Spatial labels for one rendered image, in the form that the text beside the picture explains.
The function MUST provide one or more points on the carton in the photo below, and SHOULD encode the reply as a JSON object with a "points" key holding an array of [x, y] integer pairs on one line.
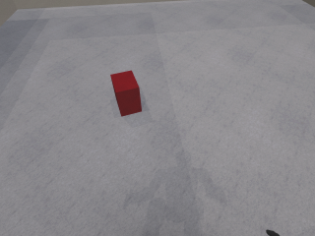
{"points": [[127, 93]]}

